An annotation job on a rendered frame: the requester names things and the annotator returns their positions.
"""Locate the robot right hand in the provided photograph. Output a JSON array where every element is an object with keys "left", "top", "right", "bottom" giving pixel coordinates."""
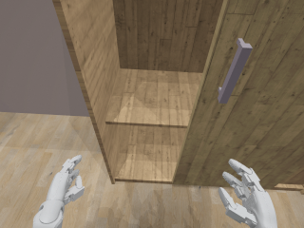
[{"left": 218, "top": 159, "right": 277, "bottom": 228}]

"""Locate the robot left hand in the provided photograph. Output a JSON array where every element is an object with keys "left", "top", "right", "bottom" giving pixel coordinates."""
[{"left": 46, "top": 155, "right": 85, "bottom": 205}]

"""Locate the wardrobe door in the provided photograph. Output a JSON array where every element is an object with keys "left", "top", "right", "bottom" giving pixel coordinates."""
[
  {"left": 172, "top": 0, "right": 304, "bottom": 190},
  {"left": 279, "top": 166, "right": 304, "bottom": 185}
]

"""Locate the handle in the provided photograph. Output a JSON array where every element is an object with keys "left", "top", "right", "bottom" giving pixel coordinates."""
[{"left": 218, "top": 38, "right": 253, "bottom": 104}]

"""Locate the left robot forearm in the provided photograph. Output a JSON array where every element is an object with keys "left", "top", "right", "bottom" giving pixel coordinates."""
[{"left": 32, "top": 199, "right": 65, "bottom": 228}]

